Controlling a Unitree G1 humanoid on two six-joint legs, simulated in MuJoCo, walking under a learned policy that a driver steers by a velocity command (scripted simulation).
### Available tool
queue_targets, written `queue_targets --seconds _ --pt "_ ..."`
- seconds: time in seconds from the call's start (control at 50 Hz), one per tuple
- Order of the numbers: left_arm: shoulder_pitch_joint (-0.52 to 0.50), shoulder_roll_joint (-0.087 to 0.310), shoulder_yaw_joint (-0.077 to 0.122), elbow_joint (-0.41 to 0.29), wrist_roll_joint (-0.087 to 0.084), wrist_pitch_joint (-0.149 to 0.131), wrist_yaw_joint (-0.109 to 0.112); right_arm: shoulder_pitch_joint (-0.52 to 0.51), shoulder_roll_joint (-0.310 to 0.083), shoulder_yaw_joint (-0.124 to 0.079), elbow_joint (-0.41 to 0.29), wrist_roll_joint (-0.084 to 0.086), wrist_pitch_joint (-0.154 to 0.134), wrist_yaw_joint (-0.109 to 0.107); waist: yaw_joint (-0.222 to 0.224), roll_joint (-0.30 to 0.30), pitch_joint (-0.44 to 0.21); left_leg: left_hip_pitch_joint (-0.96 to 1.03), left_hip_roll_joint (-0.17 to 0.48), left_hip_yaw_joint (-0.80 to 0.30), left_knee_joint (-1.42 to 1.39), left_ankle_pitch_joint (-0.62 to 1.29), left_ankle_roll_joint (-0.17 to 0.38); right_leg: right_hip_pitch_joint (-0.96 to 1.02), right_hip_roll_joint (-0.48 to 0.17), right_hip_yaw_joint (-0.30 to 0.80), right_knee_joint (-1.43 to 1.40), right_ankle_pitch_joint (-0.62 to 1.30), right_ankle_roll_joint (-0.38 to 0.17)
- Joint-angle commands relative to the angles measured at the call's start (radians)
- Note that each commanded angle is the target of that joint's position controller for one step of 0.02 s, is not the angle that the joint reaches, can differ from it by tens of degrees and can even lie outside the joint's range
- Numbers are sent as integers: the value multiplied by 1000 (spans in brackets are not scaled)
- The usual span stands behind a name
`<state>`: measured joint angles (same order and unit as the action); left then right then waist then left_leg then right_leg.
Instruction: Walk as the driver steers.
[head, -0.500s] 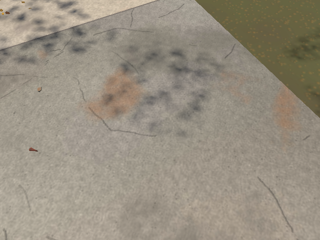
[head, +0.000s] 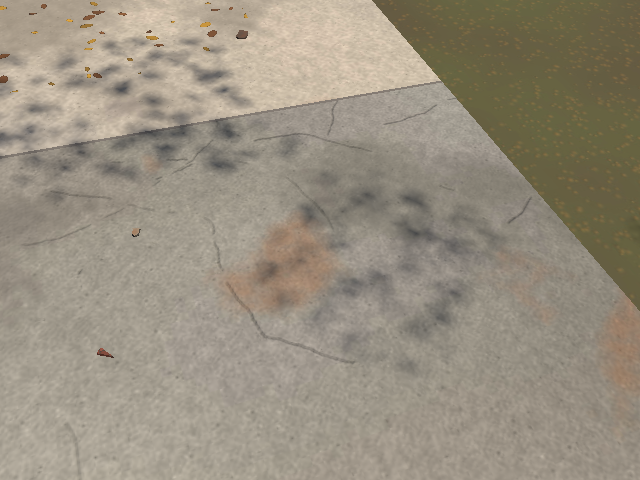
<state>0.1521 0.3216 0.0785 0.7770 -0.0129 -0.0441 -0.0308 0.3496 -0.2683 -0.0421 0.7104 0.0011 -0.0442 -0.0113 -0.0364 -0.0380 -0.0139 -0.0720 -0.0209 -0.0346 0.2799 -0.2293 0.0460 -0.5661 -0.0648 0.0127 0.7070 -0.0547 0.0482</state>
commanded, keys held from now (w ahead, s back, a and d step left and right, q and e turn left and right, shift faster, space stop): w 0.30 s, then no key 0.58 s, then q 0.12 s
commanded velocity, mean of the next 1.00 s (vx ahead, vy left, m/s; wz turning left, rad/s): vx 0.24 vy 0.00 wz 0.05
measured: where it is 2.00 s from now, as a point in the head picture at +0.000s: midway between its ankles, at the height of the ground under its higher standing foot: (302, 475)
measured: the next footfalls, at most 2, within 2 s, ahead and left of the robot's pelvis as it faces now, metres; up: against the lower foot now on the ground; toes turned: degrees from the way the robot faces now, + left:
right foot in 0.18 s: +0.21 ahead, -0.15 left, +0.00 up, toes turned -2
left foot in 0.62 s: +0.47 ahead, +0.05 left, +0.00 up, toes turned +0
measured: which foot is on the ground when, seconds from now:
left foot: down 0.00-0.18, up 0.20-0.60, down 0.62-1.00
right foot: up 0.00-0.16, down 0.18-0.66, up 0.68-0.88, down 0.90-1.00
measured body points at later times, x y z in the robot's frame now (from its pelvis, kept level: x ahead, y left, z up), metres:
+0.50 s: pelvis +0.23 -0.07 +0.00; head +0.26 -0.08 +0.44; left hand +0.27 +0.20 -0.13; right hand +0.40 -0.33 -0.11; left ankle +0.38 +0.09 -0.70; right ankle +0.17 -0.15 -0.75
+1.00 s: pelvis +0.36 -0.06 -0.02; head +0.37 -0.07 +0.43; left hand +0.43 +0.21 -0.15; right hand +0.50 -0.31 -0.14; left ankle +0.43 +0.05 -0.75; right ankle +0.35 -0.19 -0.75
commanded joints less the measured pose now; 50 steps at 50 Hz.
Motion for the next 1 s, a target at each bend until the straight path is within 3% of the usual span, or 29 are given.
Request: queue_targets --seconds 0.02,0.12,0.16,0.18,0.2,0.22,0.24,0.26,0.28,0.3,0.32,0.4,0.46,0.52,0.58,0.62,0.64,0.66,0.68,0.7,0.72,0.74,0.76,0.82,0.88,0.9,0.92,0.94,1.0 --pt "-170 47 -5 -109 -6 -29 -11 9 -203 -60 -32 9 -15 0 -43 145 88 -5 253 -177 -130 -43 168 -73 3 -7 -97 5 -4" --pt "-148 71 -10 -118 -11 -49 -26 29 -207 -65 2 19 -7 6 -24 152 93 23 288 -195 -69 27 158 27 14 -21 -178 -82 -67" --pt "-23 97 6 -80 -5 -54 -18 8 -198 -59 5 19 0 5 50 143 31 -10 243 -151 65 230 121 231 57 -63 -230 -77 -104" --pt "116 141 25 -44 -2 -57 -8 14 -158 -45 5 10 0 3 109 102 -66 -81 178 -84 267 319 83 443 24 -24 -225 -71 -138" --pt "256 253 49 -30 19 -58 -1 55 -88 -20 -38 -1 -12 1 134 -109 -230 -370 58 2 649 125 4 781 -216 323 -247 -137 -261" --pt "317 243 46 -8 11 -56 -11 74 -76 -15 -46 7 -33 -4 138 -274 -291 -600 -50 -67 876 -353 -35 906 -319 691 -419 -371 -351" --pt "264 168 22 -11 -1 -55 -9 9 -167 -39 -44 30 -44 2 142 -163 -173 -713 14 -114 981 -311 -26 834 -308 635 -452 -493 -320" --pt "200 133 11 -24 1 -50 -5 -48 -180 -42 -55 38 -50 8 121 -105 -77 -740 68 -79 978 -219 -9 729 -278 514 -458 -456 -286" --pt "149 108 1 -34 8 -46 -3 -77 -166 -39 -54 26 -51 8 100 -47 -21 -721 105 -55 934 -133 -7 629 -235 424 -477 -369 -271" --pt "115 85 -7 -42 17 -47 -3 -85 -153 -41 -51 15 -48 9 77 -43 17 -683 134 -53 882 -67 -9 548 -197 350 -503 -274 -262" --pt "90 76 -11 -47 26 -48 -1 -71 -135 -40 -43 13 -42 10 56 -62 28 -626 143 -47 857 -28 -20 490 -174 292 -523 -129 -259" --pt "74 94 -8 -24 19 -56 12 -62 -83 -30 -41 -7 -20 -1 14 -38 15 -552 117 5 708 36 -79 419 -130 76 -495 538 -268" --pt "90 102 -9 -8 13 -40 29 -163 -40 -11 -58 -6 -29 8 50 -47 8 -456 83 41 438 231 -76 400 -71 -17 -489 550 -226" --pt "145 118 -6 23 7 -21 38 -229 -52 -15 -72 -2 -35 25 80 -44 -12 -407 55 29 303 333 -64 474 -103 6 -464 487 -222" --pt "126 122 -3 36 -1 -2 42 -224 -92 -29 -73 -10 -44 38 55 -44 -15 -373 45 9 238 273 -20 531 -138 48 -379 460 -210" --pt "115 106 -8 41 -1 6 44 -115 -130 -47 -34 -25 -50 33 -5 -7 -66 -191 23 27 126 418 23 520 -78 30 -213 469 -163" --pt "168 75 -21 31 25 -1 41 -67 -200 -61 -34 -38 -50 23 6 96 -171 29 152 -87 200 842 82 416 -13 3 -46 271 -112" --pt "295 -3 -51 47 36 -6 32 -43 -185 -51 -33 -50 -34 13 44 253 -310 288 364 -319 241 1040 260 201 73 -1 216 -244 -46" --pt "271 29 -47 65 17 4 24 -27 -96 -28 -27 -29 -19 14 12 248 -365 274 404 -406 202 945 312 148 90 64 338 -643 -18" --pt "210 84 -31 52 -1 20 23 -77 -83 -20 -26 -9 -10 20 11 179 -281 175 363 -371 152 695 274 106 53 89 382 -653 -13" --pt "159 79 -28 45 -7 40 30 -147 -75 -16 -31 -7 -4 22 26 127 -188 67 327 -328 106 494 230 80 28 71 369 -622 -7" --pt "137 71 -26 43 1 61 40 -219 -76 -13 -36 -8 0 24 49 113 -110 -65 298 -284 54 328 195 103 6 65 293 -585 3" --pt "138 65 -25 44 8 80 51 -273 -92 -19 -37 -16 5 22 74 151 -74 -177 261 -243 10 189 164 174 -7 52 201 -532 13" --pt "202 32 -30 86 19 91 61 -305 -97 -25 -18 -29 17 13 94 193 -81 -306 199 -146 -20 54 146 356 22 -4 25 -335 11" --pt "197 18 -32 100 44 84 54 -290 -62 -14 18 -12 22 4 98 152 -76 -362 149 -92 3 -225 69 470 37 -34 -155 -139 -32" --pt "157 39 -31 76 55 81 57 -264 -50 -9 37 -15 24 3 81 117 -22 -388 118 -90 20 -300 23 444 -4 17 -226 -155 -57" --pt "120 106 -17 57 46 79 66 -247 -69 -16 38 -13 28 3 46 34 40 -360 70 -61 52 -295 -12 327 -48 56 -280 -324 -86" --pt "97 121 -7 66 35 72 70 -272 -78 -21 28 -9 31 -3 44 -56 75 -286 30 -15 117 -198 -31 203 -44 66 -325 -489 -103" --pt "67 108 -2 55 32 44 82 -280 -90 -37 20 0 33 -13 42 -137 70 -289 -7 17 276 15 -12 234 -95 105 -369 -368 -103"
